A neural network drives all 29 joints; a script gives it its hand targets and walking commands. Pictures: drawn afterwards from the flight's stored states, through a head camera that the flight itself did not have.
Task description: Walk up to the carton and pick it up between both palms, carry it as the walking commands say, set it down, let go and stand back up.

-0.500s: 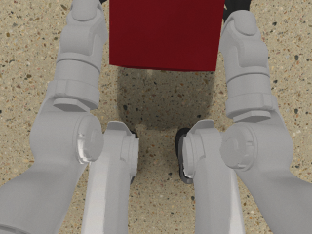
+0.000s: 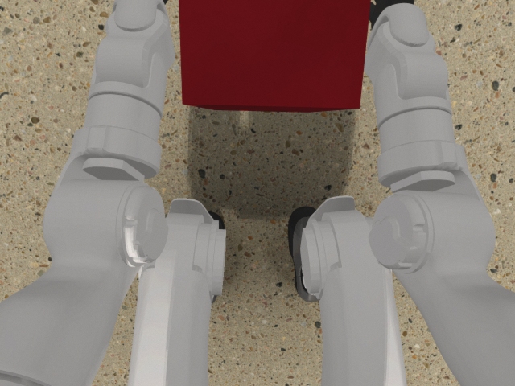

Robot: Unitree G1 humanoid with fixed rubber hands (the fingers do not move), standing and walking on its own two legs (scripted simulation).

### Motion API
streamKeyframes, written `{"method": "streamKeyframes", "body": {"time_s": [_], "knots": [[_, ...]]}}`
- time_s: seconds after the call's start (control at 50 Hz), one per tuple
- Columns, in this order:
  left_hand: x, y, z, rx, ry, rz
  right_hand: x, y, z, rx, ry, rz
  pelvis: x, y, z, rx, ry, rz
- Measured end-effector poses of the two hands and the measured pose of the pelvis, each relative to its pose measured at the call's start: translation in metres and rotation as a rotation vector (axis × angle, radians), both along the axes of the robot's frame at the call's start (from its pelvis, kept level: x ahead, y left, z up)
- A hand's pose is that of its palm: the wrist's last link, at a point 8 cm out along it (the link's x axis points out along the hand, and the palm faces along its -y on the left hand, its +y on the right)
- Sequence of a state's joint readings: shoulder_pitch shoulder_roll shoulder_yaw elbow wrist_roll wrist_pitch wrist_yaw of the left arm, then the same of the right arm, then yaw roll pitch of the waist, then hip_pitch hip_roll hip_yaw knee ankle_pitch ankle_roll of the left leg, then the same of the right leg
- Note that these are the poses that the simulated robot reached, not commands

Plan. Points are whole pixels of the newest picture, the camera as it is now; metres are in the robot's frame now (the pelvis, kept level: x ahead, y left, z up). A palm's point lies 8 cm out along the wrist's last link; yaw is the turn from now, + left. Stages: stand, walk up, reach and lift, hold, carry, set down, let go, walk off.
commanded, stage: set down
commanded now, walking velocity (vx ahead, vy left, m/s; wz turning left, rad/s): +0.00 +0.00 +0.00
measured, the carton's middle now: (267, 18) +0.55 -0.01 -0.23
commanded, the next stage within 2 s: none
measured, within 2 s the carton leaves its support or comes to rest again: neither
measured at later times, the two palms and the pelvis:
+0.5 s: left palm out of the picture +0.56 +0.12 -0.15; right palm (392, 8) +0.54 -0.15 -0.15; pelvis +0.00 +0.00 +0.00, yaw +0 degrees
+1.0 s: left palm out of the picture +0.56 +0.12 -0.16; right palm (392, 8) +0.54 -0.15 -0.16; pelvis +0.00 +0.00 -0.01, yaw +0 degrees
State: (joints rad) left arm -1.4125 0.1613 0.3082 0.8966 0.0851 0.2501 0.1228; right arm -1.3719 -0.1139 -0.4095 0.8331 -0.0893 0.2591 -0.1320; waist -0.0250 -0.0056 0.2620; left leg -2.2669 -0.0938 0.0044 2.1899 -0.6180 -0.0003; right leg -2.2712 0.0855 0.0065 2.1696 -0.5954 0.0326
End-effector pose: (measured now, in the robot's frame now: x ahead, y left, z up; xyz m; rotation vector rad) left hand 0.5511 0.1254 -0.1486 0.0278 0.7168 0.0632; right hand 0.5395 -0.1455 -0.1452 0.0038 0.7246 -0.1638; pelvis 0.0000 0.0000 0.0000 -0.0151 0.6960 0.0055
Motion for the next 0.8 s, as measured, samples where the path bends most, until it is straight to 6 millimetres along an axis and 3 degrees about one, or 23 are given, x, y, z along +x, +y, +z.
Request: {"method": "streamKeyframes", "body": {"time_s": [0.8], "knots": [[0.0043, -0.0013, -0.0073, -0.03, -0.026, -0.033, 0.0035, -0.0064, -0.0095, 0.015, -0.013, 0.013, 0.0018, -0.0025, -0.007, 0.001, -0.04, -0.005]]}}
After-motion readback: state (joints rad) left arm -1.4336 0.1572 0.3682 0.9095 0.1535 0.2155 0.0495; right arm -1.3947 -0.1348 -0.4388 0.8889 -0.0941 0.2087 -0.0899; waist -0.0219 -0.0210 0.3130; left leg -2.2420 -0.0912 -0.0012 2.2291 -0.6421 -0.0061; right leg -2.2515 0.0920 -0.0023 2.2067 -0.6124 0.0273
